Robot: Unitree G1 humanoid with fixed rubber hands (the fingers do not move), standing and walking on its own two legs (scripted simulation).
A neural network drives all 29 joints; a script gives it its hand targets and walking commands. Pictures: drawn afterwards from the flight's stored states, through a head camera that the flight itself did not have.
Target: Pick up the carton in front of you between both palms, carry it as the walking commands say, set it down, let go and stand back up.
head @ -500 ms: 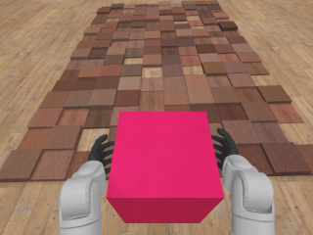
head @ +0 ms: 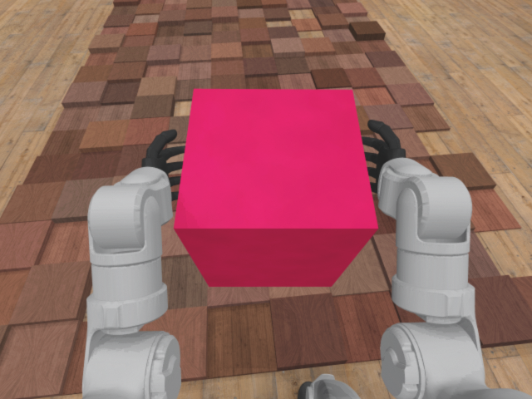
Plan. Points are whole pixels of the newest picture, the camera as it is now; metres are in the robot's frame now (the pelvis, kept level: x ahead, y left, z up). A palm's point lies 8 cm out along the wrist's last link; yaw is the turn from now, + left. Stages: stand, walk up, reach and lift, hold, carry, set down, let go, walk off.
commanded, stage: carry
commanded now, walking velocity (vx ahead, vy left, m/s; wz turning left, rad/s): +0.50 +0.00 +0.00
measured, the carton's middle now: (271, 200) +0.39 -0.01 +0.09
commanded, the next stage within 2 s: none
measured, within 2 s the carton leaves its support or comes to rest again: neither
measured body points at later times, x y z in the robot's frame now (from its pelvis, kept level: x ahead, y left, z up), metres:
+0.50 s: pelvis +0.35 -0.01 -0.01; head +0.44 -0.02 +0.43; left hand +0.76 +0.14 +0.13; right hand +0.78 -0.16 +0.14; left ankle +0.52 +0.06 -0.70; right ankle +0.18 -0.09 -0.72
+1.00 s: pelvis +0.67 -0.04 +0.03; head +0.70 -0.05 +0.48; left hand +1.07 +0.11 +0.20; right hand +1.08 -0.20 +0.21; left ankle +0.56 +0.07 -0.62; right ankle +0.71 -0.11 -0.70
